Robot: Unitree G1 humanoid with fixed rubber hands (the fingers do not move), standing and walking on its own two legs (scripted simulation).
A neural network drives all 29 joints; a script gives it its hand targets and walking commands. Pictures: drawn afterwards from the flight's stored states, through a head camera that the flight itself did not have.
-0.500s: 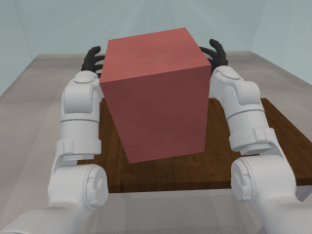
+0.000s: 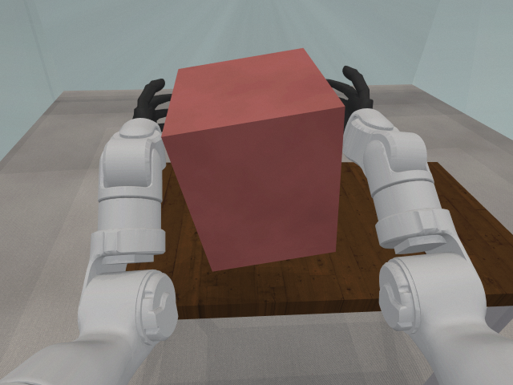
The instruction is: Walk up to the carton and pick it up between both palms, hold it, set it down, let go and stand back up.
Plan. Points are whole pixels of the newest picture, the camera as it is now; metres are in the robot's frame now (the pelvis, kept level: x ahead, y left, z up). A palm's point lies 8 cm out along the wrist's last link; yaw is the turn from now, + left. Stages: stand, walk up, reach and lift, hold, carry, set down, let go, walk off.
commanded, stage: set down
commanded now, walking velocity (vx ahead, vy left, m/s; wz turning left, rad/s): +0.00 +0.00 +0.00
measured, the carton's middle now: (257, 160) +0.40 -0.01 +0.22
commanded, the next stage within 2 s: none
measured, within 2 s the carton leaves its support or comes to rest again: neither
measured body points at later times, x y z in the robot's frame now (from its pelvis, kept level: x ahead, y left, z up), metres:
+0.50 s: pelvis +0.01 +0.00 +0.00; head -0.06 +0.02 +0.45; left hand +0.42 +0.16 +0.27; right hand +0.42 -0.13 +0.27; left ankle +0.05 +0.11 -0.74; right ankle +0.03 -0.12 -0.74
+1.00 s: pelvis +0.01 +0.00 +0.00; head -0.02 +0.03 +0.45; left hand +0.45 +0.15 +0.23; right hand +0.43 -0.14 +0.22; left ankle +0.05 +0.11 -0.74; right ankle +0.03 -0.12 -0.74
